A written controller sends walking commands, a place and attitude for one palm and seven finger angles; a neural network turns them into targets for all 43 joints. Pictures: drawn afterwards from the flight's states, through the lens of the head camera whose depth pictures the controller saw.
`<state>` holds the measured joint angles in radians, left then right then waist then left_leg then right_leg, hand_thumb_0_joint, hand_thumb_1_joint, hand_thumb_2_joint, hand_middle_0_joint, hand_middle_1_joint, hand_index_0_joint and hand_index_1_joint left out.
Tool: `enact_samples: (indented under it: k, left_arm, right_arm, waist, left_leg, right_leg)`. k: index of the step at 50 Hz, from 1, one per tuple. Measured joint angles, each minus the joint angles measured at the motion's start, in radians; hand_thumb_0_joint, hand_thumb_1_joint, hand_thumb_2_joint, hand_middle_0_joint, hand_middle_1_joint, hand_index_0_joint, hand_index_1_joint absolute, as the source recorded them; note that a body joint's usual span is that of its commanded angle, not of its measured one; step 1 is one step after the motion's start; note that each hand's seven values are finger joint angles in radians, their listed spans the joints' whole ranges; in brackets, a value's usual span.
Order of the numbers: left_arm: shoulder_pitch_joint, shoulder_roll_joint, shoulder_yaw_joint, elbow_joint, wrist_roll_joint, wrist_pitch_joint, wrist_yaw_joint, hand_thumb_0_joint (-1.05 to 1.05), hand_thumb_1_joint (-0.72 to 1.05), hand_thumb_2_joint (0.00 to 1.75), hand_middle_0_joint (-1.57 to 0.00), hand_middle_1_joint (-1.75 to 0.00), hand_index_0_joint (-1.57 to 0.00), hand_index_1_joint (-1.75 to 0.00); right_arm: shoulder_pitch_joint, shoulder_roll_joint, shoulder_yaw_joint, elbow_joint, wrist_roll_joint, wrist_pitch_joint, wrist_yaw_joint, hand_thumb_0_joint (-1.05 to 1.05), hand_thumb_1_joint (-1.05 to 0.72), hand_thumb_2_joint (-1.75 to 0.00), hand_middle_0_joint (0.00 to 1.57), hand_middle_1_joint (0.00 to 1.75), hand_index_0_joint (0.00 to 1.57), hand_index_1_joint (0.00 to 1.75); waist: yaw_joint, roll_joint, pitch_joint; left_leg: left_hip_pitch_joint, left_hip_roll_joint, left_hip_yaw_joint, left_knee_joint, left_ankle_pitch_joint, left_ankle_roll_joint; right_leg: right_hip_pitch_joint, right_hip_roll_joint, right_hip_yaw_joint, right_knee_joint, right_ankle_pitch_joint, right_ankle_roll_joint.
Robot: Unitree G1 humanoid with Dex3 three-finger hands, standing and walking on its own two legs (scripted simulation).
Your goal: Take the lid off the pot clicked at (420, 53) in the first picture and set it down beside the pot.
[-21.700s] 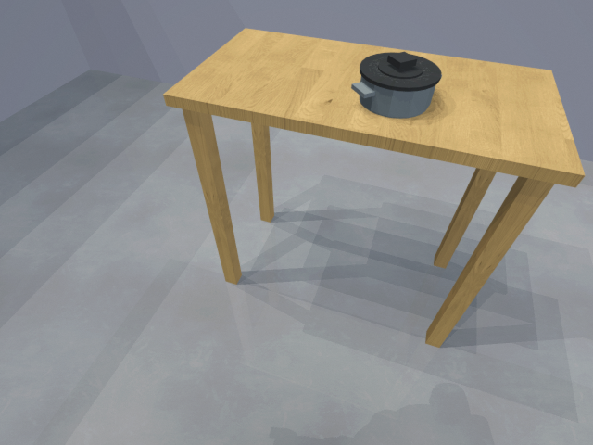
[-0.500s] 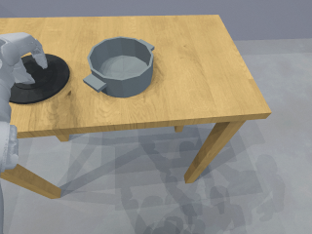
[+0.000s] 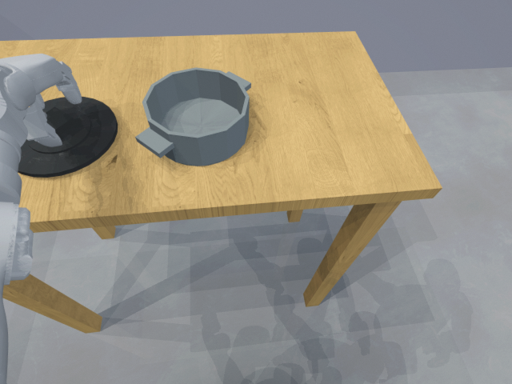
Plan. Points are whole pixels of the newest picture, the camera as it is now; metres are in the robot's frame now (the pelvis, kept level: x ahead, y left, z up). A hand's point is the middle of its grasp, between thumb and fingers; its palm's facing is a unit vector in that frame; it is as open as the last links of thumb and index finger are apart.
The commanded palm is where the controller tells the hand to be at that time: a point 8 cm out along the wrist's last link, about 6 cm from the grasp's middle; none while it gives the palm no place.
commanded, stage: open the fingers wide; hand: left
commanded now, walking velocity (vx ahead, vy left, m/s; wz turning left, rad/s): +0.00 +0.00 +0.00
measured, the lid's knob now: (54, 123) +0.52 +0.29 +0.10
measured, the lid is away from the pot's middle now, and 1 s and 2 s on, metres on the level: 0.23 0.23 0.23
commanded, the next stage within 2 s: raise the empty hand in 0.20 s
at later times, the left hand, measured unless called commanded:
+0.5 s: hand (30, 106) +0.49 +0.29 +0.16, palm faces -0.34 -0.07 -0.94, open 11.0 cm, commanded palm +0.50 +0.28 +0.22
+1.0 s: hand (11, 67) +0.50 +0.28 +0.22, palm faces -0.30 -0.10 -0.95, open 11.0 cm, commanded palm +0.50 +0.28 +0.28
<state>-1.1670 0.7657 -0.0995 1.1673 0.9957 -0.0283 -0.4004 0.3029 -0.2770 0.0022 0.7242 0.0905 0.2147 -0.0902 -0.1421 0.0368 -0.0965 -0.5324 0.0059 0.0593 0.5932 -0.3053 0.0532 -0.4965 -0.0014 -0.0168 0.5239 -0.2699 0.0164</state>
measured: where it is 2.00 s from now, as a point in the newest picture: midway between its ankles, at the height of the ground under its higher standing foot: outside the picture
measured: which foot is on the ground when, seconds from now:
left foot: down 0.00-1.00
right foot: down 0.00-1.00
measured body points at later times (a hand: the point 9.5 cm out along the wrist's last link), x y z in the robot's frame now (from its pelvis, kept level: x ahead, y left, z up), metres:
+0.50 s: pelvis +0.00 +0.01 +0.00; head +0.07 +0.01 +0.45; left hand +0.50 +0.29 +0.22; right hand +0.02 -0.27 -0.13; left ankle -0.02 +0.08 -0.73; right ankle -0.02 -0.14 -0.73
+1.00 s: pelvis +0.00 +0.01 +0.00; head +0.06 +0.01 +0.45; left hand +0.51 +0.29 +0.27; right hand +0.00 -0.28 -0.12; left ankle -0.02 +0.08 -0.73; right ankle -0.02 -0.14 -0.73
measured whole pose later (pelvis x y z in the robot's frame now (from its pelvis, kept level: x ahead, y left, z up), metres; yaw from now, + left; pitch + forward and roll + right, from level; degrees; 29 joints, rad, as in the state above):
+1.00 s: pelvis +0.00 +0.01 +0.00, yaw +0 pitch +13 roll -2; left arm -1.34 0.80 -0.15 1.21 1.02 0.05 -0.47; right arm 0.32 -0.29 0.00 0.73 0.09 0.19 -0.07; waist -0.16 0.04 -0.10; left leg -0.49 -0.01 0.06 0.55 -0.29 0.06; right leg -0.45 -0.01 -0.01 0.48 -0.25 0.02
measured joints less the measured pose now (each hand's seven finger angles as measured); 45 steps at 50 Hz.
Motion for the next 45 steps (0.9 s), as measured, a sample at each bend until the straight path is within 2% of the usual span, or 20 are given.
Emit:
enact_samples:
  k: [19, 32, 41, 45]
  left_arm:
    - [0.006, -0.003, -0.014, -0.021, -0.002, -0.005, -0.001, 0.00, -0.10, 0.84, -0.46, -0.69, -0.46, -0.68]
    - [-0.089, -0.006, -0.053, 0.028, 0.008, 0.050, -0.020, 0.00, -0.10, 0.84, -0.46, -0.68, -0.46, -0.67]
    - [-0.150, 0.005, -0.060, 0.062, 0.012, 0.068, -0.041, 0.00, -0.10, 0.84, -0.46, -0.68, -0.46, -0.67]
    - [-0.146, 0.017, -0.047, 0.027, 0.030, 0.069, -0.053, 0.00, -0.10, 0.84, -0.46, -0.68, -0.46, -0.67]
  right_arm:
    - [-0.001, -0.002, -0.007, -0.004, -0.002, 0.002, 0.009, 0.00, -0.91, -0.90, 0.20, 0.30, 0.21, 0.30]
    - [0.005, 0.002, 0.004, 0.005, 0.003, -0.015, 0.014, 0.00, -0.91, -0.90, 0.20, 0.30, 0.21, 0.30]
    - [0.013, -0.004, 0.008, 0.013, 0.005, -0.020, 0.013, 0.00, -0.91, -0.90, 0.20, 0.30, 0.21, 0.30]
    - [0.022, -0.008, 0.001, 0.007, 0.000, -0.022, 0.014, 0.00, -0.91, -0.90, 0.20, 0.30, 0.21, 0.30]
  waist:
    - [0.006, -0.002, -0.002]
    - [0.000, 0.004, 0.001]
    - [-0.012, 0.001, 0.000]
    - [-0.013, 0.004, 0.000]
  left_leg:
    - [0.000, -0.008, 0.000, 0.003, 0.000, 0.009]
    - [0.013, -0.015, 0.001, -0.014, 0.011, 0.013]
    - [0.027, -0.015, 0.002, -0.025, 0.014, 0.012]
    - [0.031, -0.014, 0.002, -0.034, 0.018, 0.009]
  right_leg:
    - [0.005, -0.008, 0.000, -0.005, 0.004, 0.008]
    - [0.018, -0.014, 0.001, -0.019, 0.013, 0.011]
    - [0.028, -0.013, 0.003, -0.026, 0.014, 0.011]
    - [0.032, -0.012, 0.003, -0.034, 0.018, 0.009]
